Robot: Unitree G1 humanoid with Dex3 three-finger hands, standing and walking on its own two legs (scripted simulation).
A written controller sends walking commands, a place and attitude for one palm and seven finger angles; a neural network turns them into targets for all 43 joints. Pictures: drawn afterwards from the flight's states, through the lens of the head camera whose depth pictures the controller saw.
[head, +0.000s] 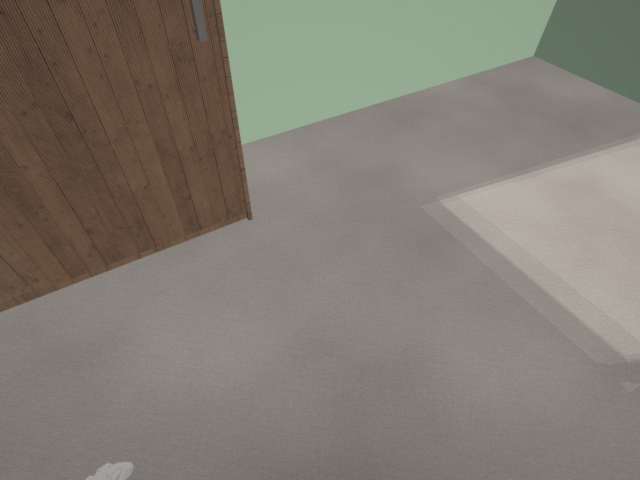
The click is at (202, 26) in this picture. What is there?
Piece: wardrobe's sliding door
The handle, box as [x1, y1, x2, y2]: [189, 0, 207, 41]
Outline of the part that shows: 189,0 195,26 193,27 193,30 197,36 197,39 199,41 207,40 200,0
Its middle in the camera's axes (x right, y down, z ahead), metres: -0.35 -0.67 +1.01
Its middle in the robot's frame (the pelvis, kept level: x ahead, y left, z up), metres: +1.20 +0.42 +0.18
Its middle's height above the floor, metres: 0.95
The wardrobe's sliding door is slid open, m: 0.00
